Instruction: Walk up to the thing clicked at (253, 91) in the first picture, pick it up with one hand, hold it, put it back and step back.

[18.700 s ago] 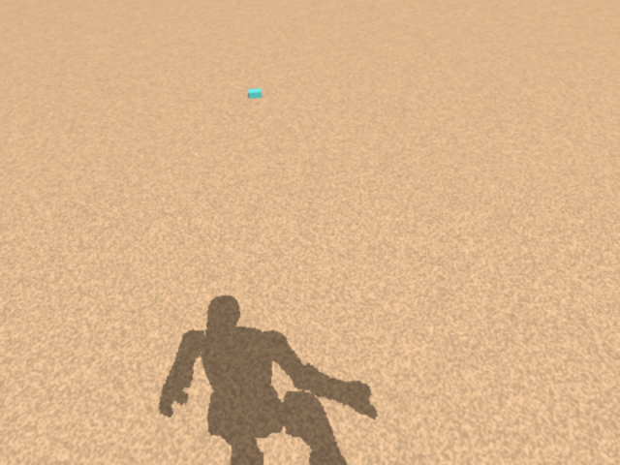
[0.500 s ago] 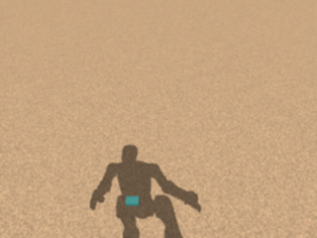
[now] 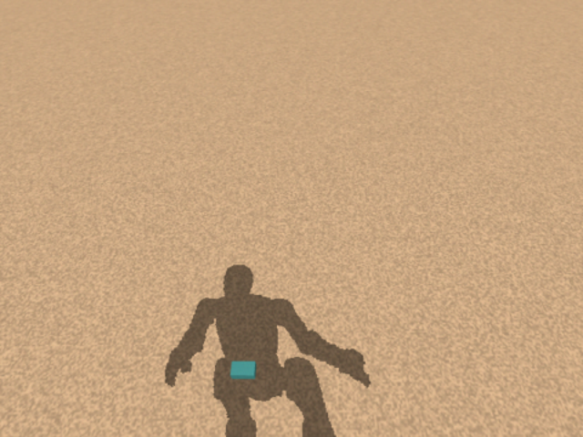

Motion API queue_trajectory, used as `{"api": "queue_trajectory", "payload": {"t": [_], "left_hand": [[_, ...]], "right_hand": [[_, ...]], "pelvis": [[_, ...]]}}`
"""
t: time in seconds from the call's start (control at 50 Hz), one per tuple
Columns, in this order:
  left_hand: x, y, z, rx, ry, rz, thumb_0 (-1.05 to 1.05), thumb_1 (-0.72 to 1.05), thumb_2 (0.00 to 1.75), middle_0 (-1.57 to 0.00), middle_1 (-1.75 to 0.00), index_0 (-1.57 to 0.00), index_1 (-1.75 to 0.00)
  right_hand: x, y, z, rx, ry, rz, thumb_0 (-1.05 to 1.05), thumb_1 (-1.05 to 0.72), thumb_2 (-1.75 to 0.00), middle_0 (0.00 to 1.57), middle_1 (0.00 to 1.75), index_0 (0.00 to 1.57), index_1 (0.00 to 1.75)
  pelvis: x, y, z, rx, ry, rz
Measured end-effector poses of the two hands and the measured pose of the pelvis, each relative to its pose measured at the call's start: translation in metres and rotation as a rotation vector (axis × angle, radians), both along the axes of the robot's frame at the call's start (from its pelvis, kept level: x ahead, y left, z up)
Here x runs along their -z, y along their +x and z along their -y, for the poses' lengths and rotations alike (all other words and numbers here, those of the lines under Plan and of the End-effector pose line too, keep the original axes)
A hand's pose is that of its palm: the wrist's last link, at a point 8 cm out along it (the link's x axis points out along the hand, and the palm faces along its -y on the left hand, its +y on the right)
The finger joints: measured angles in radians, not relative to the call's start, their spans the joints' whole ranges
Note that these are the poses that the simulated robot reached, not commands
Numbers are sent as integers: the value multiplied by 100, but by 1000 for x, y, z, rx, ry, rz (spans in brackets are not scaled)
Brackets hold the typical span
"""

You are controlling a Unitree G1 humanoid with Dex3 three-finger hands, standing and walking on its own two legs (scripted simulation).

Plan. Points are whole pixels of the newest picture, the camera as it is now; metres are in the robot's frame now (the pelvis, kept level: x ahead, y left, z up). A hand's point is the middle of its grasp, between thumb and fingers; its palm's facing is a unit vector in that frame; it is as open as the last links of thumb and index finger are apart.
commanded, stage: stand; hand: left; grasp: from above
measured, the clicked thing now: (243, 370) +0.44 +0.20 -0.76
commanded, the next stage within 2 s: rise first in 0.12 s
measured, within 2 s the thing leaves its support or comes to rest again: neither
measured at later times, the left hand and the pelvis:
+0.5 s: hand out of the picture +0.15 +0.25 -0.17, palm faces -0.04 -0.93 -0.35, open 9.6 cm; pelvis -0.01 +0.01 -0.02, yaw +0 degrees
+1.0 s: hand out of the picture +0.12 +0.26 -0.24, palm faces -0.18 -0.87 -0.45, open 13.5 cm; pelvis -0.01 +0.02 -0.10, yaw +0 degrees
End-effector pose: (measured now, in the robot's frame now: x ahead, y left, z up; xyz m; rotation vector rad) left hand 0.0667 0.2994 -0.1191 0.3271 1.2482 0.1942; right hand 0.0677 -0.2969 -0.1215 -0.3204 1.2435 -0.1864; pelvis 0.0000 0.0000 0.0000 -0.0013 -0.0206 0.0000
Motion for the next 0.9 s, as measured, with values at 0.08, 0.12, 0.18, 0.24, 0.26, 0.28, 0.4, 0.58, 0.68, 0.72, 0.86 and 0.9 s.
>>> {"api": "queue_trajectory", "payload": {"t": [0.08, 0.12, 0.18, 0.24, 0.26, 0.28, 0.4, 0.58, 0.68, 0.72, 0.86, 0.9], "left_hand": [[0, 1, 0, 3, -2, -1, 1, 90, 90, -20, -30, -20, -30], [0, 1, 0, 3, -3, 0, 1, 90, 90, -20, -30, -20, -30], [1, 2, 0, 3, -2, 2, 1, 90, 90, -20, -30, -20, -30], [1, 3, 0, 5, -2, 6, 1, 90, 90, -20, -31, -20, -30], [0, 6, 0, -6, -3, 24, 1, 89, 90, -20, -31, -20, -31], [0, 12, 1, -17, -6, 56, 1, 88, 90, -20, -33, -20, -32], [11, 58, 3, 10, -27, 132, 1, 66, 90, -20, -52, -20, -52], [23, 74, 2, 87, 23, 107, 0, 6, 88, -20, -81, -21, -80], [41, 63, -2, 99, 47, 77, 0, -21, 87, -22, -87, -22, -87], [48, 60, -3, 113, 57, 80, 0, -28, 87, -23, -87, -22, -88], [63, 57, -2, 169, 83, 106, 0, -40, 87, -24, -88, -23, -89], [66, 55, -2, 182, 89, 102, 0, -41, 87, -24, -88, -23, -89]], "right_hand": [[0, -1, 0, 2, -1, -5, 0, -91, -90, 21, 30, 20, 30], [0, -1, 0, 2, -2, -7, 0, -91, -90, 21, 30, 20, 30], [0, -1, 0, 3, -3, -7, 0, -91, -90, 21, 30, 20, 30], [-1, -1, -1, 5, -3, -5, 0, -91, -90, 21, 30, 20, 30], [-1, 1, -1, 13, -4, 13, 0, -91, -90, 21, 30, 20, 30], [-2, 3, -4, 12, -4, 44, 0, -91, -90, 21, 30, 20, 30], [4, 10, -25, 4, 26, 143, 0, -91, -90, 21, 30, 20, 30], [15, 15, -52, 33, 85, 225, 0, -90, -90, 21, 30, 20, 30], [25, 29, -57, 4, 83, 283, 0, -90, -90, 21, 30, 20, 30], [31, 35, -58, -9, 77, 305, 0, -91, -90, 21, 30, 20, 30], [45, 58, -64, -40, 59, 369, 1, -91, -90, 21, 30, 20, 30], [48, 63, -66, -49, 58, 384, 1, -91, -90, 21, 30, 20, 30]], "pelvis": [[0, 1, 0, 0, -1, -1], [0, 1, -1, 0, -1, -1], [0, 2, -1, -1, 0, 0], [0, 2, -1, -1, -1, 1], [1, 1, -2, -3, -1, -11], [2, -1, -2, -8, -2, -23], [14, -13, -2, -8, -4, -111], [31, -11, -10, 6, -9, -177], [49, -11, -14, 7, -14, -227], [58, -12, -15, 6, -16, -247], [81, -12, -19, 4, -28, -299], [85, -12, -19, 3, -32, -311]]}}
